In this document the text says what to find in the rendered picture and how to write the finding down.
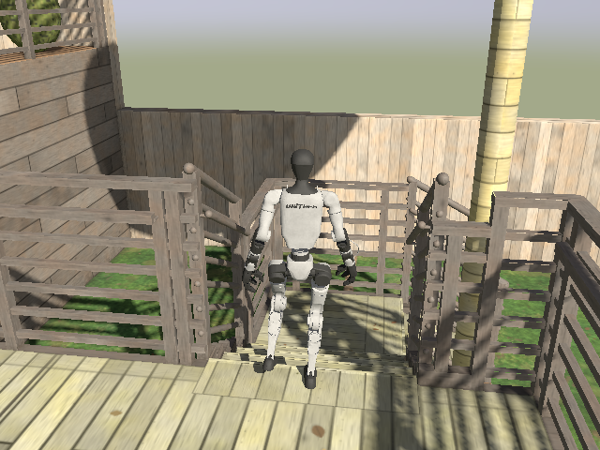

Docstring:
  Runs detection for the robot thigh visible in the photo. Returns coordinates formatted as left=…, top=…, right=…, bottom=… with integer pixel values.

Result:
left=307, top=262, right=332, bottom=330
left=268, top=260, right=287, bottom=312

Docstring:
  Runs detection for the robot left hand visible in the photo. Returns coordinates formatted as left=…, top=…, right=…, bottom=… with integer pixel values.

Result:
left=242, top=268, right=263, bottom=293

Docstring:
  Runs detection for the right robot thigh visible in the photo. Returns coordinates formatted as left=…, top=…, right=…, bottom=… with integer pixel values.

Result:
left=307, top=262, right=332, bottom=330

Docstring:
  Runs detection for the robot right hand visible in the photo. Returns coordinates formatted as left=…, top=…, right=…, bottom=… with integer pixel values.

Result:
left=336, top=263, right=357, bottom=286

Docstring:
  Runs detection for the right robot forearm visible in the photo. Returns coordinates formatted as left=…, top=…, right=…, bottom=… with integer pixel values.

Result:
left=337, top=228, right=355, bottom=267

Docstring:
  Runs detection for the left robot thigh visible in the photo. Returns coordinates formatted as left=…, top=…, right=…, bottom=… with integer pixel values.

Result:
left=268, top=260, right=287, bottom=312

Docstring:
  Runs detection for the left robot forearm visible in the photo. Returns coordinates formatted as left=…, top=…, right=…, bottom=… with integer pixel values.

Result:
left=245, top=227, right=265, bottom=271

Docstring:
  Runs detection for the right robot upper arm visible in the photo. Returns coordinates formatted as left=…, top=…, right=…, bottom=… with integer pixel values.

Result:
left=322, top=190, right=346, bottom=242

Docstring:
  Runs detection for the left robot upper arm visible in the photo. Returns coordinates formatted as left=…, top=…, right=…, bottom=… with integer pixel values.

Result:
left=256, top=189, right=282, bottom=242

